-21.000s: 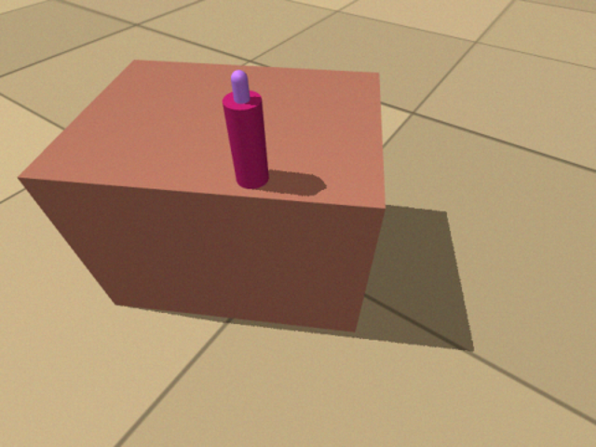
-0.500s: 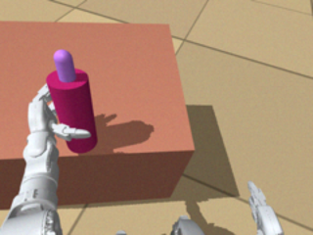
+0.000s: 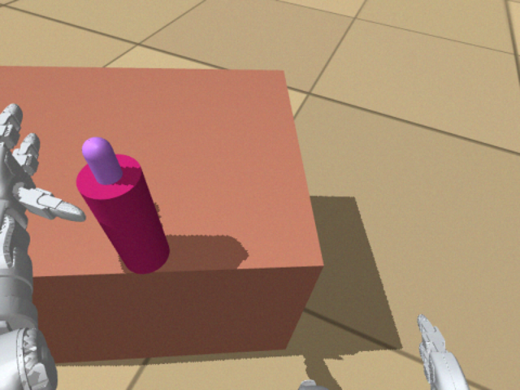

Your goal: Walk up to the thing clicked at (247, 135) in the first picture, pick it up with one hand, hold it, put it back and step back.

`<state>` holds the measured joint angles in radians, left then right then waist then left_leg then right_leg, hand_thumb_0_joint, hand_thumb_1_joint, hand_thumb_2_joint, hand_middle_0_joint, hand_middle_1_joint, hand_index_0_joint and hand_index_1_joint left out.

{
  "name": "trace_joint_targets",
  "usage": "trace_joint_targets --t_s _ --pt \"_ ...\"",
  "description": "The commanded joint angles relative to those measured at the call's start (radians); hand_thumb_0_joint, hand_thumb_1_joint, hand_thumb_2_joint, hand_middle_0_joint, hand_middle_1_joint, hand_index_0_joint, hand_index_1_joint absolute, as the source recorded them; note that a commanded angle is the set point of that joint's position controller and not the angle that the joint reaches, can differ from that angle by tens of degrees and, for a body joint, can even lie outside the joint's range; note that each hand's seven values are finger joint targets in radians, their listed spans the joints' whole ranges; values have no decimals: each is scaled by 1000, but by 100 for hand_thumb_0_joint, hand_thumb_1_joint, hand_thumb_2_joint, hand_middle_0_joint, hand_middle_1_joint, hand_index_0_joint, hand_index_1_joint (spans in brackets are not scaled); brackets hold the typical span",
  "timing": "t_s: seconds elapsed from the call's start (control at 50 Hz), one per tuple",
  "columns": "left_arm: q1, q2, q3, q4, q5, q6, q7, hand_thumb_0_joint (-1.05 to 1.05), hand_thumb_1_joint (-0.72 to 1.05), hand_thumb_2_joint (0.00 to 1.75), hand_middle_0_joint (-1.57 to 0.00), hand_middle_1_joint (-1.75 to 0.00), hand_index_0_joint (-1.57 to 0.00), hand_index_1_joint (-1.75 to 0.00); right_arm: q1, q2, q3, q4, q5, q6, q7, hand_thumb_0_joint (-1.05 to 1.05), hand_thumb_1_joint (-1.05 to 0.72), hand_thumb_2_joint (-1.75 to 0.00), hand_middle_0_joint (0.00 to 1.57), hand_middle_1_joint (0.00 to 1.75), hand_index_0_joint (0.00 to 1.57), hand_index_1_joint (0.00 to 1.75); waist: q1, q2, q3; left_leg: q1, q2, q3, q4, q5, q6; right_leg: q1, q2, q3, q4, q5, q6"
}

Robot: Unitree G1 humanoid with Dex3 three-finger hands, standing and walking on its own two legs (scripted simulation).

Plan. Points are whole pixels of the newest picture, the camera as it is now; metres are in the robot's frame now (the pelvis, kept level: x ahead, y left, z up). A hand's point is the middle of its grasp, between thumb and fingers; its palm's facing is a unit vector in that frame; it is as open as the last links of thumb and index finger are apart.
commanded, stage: rise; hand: left
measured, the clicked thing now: (125, 209) +0.40 +0.19 +0.06
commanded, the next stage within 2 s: sink last in 0.06 s
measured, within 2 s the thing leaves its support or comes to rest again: neither
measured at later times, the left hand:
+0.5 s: hand out of the picture +0.35 +0.34 +0.09, palm faces +0.39 -0.84 -0.38, open 17.5 cm
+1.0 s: hand (68, 346) +0.20 +0.20 +0.11, palm faces +0.23 -0.91 -0.36, open 17.4 cm
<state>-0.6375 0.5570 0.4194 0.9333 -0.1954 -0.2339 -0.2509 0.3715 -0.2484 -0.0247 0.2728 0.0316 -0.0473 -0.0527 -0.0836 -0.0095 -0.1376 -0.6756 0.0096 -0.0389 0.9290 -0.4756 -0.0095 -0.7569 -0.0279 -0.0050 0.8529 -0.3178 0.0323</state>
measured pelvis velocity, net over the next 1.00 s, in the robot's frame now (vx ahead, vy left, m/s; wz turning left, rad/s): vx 0.03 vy -0.01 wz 0.03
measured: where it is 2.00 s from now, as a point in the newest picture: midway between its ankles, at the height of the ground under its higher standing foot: outside the picture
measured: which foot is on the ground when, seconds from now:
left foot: down 0.00-1.00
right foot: down 0.00-1.00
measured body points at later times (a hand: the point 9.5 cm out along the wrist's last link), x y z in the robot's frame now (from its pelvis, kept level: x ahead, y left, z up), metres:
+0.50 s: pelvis +0.04 +0.00 +0.03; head +0.06 +0.00 +0.48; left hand +0.33 +0.38 +0.11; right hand +0.19 -0.24 -0.04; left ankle -0.01 +0.12 -0.69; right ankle +0.06 -0.14 -0.69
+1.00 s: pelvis +0.03 -0.01 +0.02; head +0.03 -0.04 +0.47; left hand +0.18 +0.25 +0.14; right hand +0.20 -0.25 -0.04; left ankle -0.01 +0.12 -0.69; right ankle +0.06 -0.14 -0.69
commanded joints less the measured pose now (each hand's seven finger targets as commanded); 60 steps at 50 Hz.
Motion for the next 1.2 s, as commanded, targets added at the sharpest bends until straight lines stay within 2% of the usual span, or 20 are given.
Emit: trace_joint_targets --t_s 0.0,0.04,0.08,0.18,0.24,0.28,0.36,0.4,0.44,0.52,0.54,0.58,0.7,0.74,0.78,0.84,0.88,0.96,1.12,1.18 --pt "-270 433 46 -137 120 20 -7 0 -53 3 -5 -3 -6 -3 5 -228 -138 -179 6 -55 -20 0 60 -4 5 5 5 5 39 118 -288 170 -9 19 -227 264 -13 251 26 -35 -130 134 -52" --pt "-312 335 8 -117 105 61 42 0 -53 3 -5 -4 -6 -3 29 -155 -57 -146 14 -43 -7 0 59 -5 5 5 5 5 19 95 -236 166 -11 25 -232 310 -19 266 29 -40 -143 166 -52" --pt "-339 423 50 -151 123 78 71 0 -56 4 -6 -6 -7 -6 23 -193 -116 -109 16 -33 -13 0 58 -5 5 5 5 5 23 52 -254 157 -13 25 -235 285 -5 304 29 -36 -154 163 -43" --pt "-340 538 109 -230 178 97 143 0 -58 4 -7 -4 -6 -5 -57 -160 -62 -205 25 -49 -10 0 52 -7 5 5 5 5 66 89 -406 232 -21 40 -236 428 -9 455 13 -23 -157 290 -45" --pt "-192 397 33 -151 185 116 179 0 -58 4 -6 -3 -5 -4 -66 -69 15 -82 28 -49 -2 0 53 -6 5 5 5 5 104 162 -261 223 -21 37 -267 417 -18 386 15 -28 -172 239 -54" --pt "-136 401 47 -234 184 126 208 0 -58 4 -6 -2 -5 -4 -54 -152 -63 -82 23 -58 -5 0 53 -6 5 5 5 5 99 193 -279 293 -7 29 -277 447 -33 352 23 -41 -179 228 -60" --pt "64 269 4 -354 167 151 224 0 -56 3 -6 -3 -5 -4 19 -122 -46 -72 26 -65 13 0 52 -6 5 5 5 5 91 157 -263 332 3 27 -268 568 -38 388 27 -57 -193 298 -58" --pt "206 226 -4 -508 152 163 236 0 -56 2 -6 -3 -5 -3 5 -163 -94 -77 30 -68 12 0 53 -6 5 5 5 5 99 133 -213 329 6 26 -289 566 -39 393 31 -66 -201 293 -58" --pt "302 149 -45 -695 140 168 239 0 -55 2 -6 -3 -5 -3 13 -109 -43 -84 33 -68 23 0 54 -6 5 5 5 5 111 135 -204 333 7 28 -296 590 -40 410 33 -74 -201 295 -60" --pt "643 97 -27 -1048 117 175 272 0 -54 2 -5 -3 -5 -3 15 -169 -123 -117 38 -66 14 0 55 -5 5 5 5 5 105 83 -133 326 -3 36 -315 538 -30 456 32 -76 -215 307 -54" --pt "718 89 -17 -1153 115 175 279 0 -54 3 -5 -3 -4 -3 14 -145 -109 -131 40 -61 14 0 55 -5 5 5 5 5 114 85 -134 331 -4 36 -315 551 -28 466 31 -77 -215 321 -53" --pt "790 88 2 -1251 116 172 292 0 -54 3 -5 -3 -4 -4 26 -158 -145 -112 38 -47 8 0 55 -5 5 5 5 5 106 107 -104 338 -3 38 -320 576 -34 460 32 -71 -211 329 -55" --pt "1045 -112 -146 -1456 114 181 283 0 -54 3 -5 -4 -4 -5 17 -50 -81 -132 30 -27 15 0 55 -5 5 5 5 5 104 117 -37 300 -13 51 -306 512 -20 437 16 -69 -199 320 -50" --pt "1088 -113 -166 -1541 120 177 282 0 -55 3 -5 -5 -5 -5 -9 -49 -71 -176 24 -38 13 0 53 -5 6 5 5 5 105 110 -50 297 -15 49 -298 485 -16 442 16 -73 -196 297 -48" --pt "1147 -146 -200 -1572 125 176 278 0 -55 4 -5 -5 -5 -5 4 -58 -92 -158 17 -40 9 0 54 -5 6 5 5 5 99 79 -38 283 -25 51 -294 421 -4 434 10 -71 -203 265 -44" --pt "1190 -98 -125 -1581 126 178 284 0 -52 3 -4 -5 -5 -4 8 -113 -162 -171 9 -43 -2 0 54 -5 6 5 5 5 97 41 -23 271 -29 51 -292 358 5 425 5 -70 -210 221 -35" --pt "1226 -141 -146 -1513 127 180 282 0 -52 3 -5 -5 -5 -5 26 -93 -159 -151 6 -40 -8 0 54 -5 6 5 5 5 89 -14 15 259 -33 52 -293 305 13 404 5 -71 -223 179 -27" --pt "1201 -115 -101 -1505 124 158 278 0 -51 3 -4 -5 -4 -5 7 -57 -129 -175 4 -43 -8 0 54 -5 6 5 5 5 120 -86 54 217 -40 56 -297 206 24 394 -3 -67 -242 78 -18" --pt "1164 -80 -34 -1351 124 105 278 0 -52 4 -4 -4 -4 -5 -26 -43 -118 -153 6 -46 -6 0 56 -4 6 5 5 5 147 -26 104 141 -54 78 -297 66 30 363 -28 -22 -258 -75 -16" --pt "1157 -75 -31 -1316 129 87 288 0 -55 4 -5 -5 -4 -5 -14 -76 -140 -174 4 -57 -15 0 53 -5 6 5 5 5 132 -6 36 167 -53 73 -290 112 28 391 -22 -31 -233 -11 -21"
